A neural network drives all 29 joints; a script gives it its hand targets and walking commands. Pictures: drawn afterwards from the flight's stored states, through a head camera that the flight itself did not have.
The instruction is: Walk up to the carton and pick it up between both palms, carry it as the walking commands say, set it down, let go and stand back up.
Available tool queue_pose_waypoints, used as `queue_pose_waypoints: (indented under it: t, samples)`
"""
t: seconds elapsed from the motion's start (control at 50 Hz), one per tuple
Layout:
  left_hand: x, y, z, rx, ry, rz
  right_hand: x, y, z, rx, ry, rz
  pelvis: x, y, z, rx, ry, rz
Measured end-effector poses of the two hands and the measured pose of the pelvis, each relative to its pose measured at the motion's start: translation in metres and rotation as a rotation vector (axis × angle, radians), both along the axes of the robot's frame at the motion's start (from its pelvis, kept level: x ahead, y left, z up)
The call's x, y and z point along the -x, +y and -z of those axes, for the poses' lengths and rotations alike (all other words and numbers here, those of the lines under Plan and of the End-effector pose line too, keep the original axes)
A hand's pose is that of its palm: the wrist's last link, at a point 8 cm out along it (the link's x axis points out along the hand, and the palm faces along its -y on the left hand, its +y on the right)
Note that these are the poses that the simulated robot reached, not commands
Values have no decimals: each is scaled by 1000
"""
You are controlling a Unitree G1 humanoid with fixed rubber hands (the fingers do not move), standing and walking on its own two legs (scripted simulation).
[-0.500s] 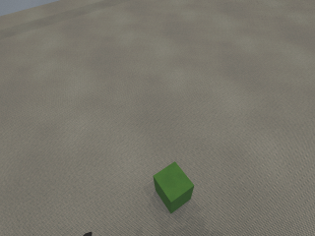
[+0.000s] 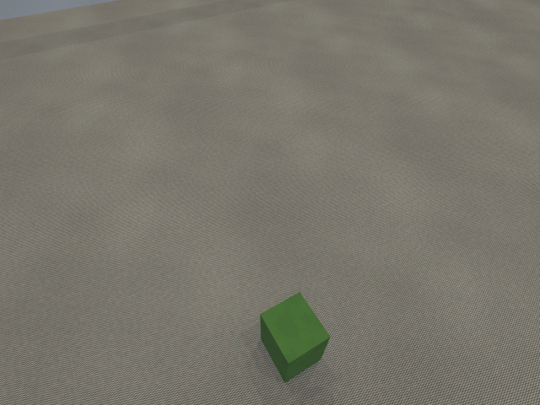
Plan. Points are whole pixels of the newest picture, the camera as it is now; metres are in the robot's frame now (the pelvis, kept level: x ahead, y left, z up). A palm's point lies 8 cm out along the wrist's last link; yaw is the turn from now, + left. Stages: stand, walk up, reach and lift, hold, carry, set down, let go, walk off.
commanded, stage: walk up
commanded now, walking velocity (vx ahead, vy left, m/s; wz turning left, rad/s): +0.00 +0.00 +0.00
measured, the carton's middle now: (292, 338) +0.43 -0.06 -0.66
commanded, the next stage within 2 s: none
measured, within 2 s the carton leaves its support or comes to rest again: neither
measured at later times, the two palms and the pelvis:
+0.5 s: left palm out of the picture +0.05 +0.16 -0.13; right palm out of the picture +0.05 -0.40 -0.14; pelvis +0.02 -0.10 -0.01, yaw +13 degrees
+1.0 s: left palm out of the picture +0.04 +0.07 -0.14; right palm (525, 362) +0.22 -0.42 -0.12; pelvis +0.08 -0.19 +0.00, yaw +23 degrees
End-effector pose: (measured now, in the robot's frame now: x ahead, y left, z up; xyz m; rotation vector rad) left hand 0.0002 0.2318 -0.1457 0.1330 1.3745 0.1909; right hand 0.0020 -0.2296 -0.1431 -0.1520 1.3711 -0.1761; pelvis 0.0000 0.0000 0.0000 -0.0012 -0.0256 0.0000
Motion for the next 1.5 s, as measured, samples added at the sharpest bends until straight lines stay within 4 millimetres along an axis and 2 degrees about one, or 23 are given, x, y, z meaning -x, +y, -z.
queue_pose_waypoints:
  t: [0.12, 0.16, 0.26, 0.3, 0.34, 0.38, 0.42, 0.48, 0.54, 0.62, 0.68, 0.72, 0.76, 0.8, 0.9, 0.96, 1.06, 1.12, 1.2, 1.3, 1.42, 1.46, 1.5]
  samples:
    - [4, 0, 1, 5, 14, 7, 9, 9, 2, -9, 28, 9, 0, 4, 0, -2, 2, 0]
    - [1, 5, 1, -7, 27, 26, 18, 3, -1, 26, 54, 14, 1, 0, 1, 7, 15, -19]
    - [-31, 15, -7, -62, -62, 26, 60, -48, -19, 141, 200, 13, 6, -23, 0, 38, 46, -95]
    - [-47, 10, -10, -69, -111, 24, 68, -72, -23, 167, 242, -2, 6, -35, 2, 38, 52, -115]
    - [-62, -2, -12, -69, -153, 24, 66, -96, -24, 183, 262, -16, 3, -48, 4, 35, 59, -135]
    - [-74, -18, -14, -73, -185, 22, 56, -123, -20, 192, 261, -35, -1, -64, 9, 30, 68, -155]
    - [-78, -34, -10, -92, -203, 9, 35, -149, -9, 199, 240, -76, -6, -83, 18, 12, 77, -171]
    - [-61, -61, -12, -95, -175, -38, -21, -168, -2, 197, 150, -165, -12, -99, 16, 11, 66, -215]
    - [-38, -83, -17, -89, -137, -106, -93, -165, -4, 164, 17, -244, -23, -110, 8, 1, 54, -254]
    - [-7, -104, -13, -83, -81, -202, -182, -145, -12, 118, -149, -340, -38, -121, 6, 8, 46, -300]
    - [17, -118, 1, -60, -19, -266, -233, -121, -18, 89, -259, -393, -48, -128, 12, 27, 36, -331]
    - [30, -127, 16, -39, 20, -297, -255, -111, -17, 84, -322, -415, -56, -131, 21, 46, 27, -345]
    - [34, -137, 23, -17, 48, -308, -259, -111, -19, 85, -330, -424, -60, -137, 23, 38, 21, -352]
    - [29, -145, 20, -2, 53, -315, -251, -121, -21, 93, -294, -418, -62, -145, 18, 41, 12, -351]
    - [-3, -155, 6, 3, -20, -308, -222, -159, -28, 108, -175, -398, -70, -166, 4, 55, 15, -372]
    - [-25, -161, -2, -19, -73, -313, -215, -178, -26, 95, -135, -410, -77, -181, 1, 58, 18, -392]
    - [-55, -173, -8, -116, -153, -307, -227, -208, -3, 51, -111, -424, -93, -213, 14, 10, 28, -427]
    - [-51, -187, -12, -155, -149, -310, -243, -218, 10, 35, -110, -449, -97, -226, 19, -6, 25, -432]
    - [-40, -200, -28, -174, -128, -341, -263, -215, 5, -6, -123, -479, -100, -232, 8, -23, 21, -444]
    - [-28, -202, -33, -189, -129, -376, -285, -203, -3, -23, -151, -515, -101, -232, 3, -30, 33, -456]
    - [-1, -193, -16, -150, -91, -417, -301, -175, -14, -6, -221, -569, -92, -220, 8, -10, 33, -469]
    - [7, -190, -4, -120, -81, -426, -297, -166, -14, 9, -240, -586, -89, -213, 13, 1, 24, -470]
    - [10, -194, 0, -84, -68, -443, -286, -158, -18, 7, -231, -594, -88, -209, 10, -6, 19, -468]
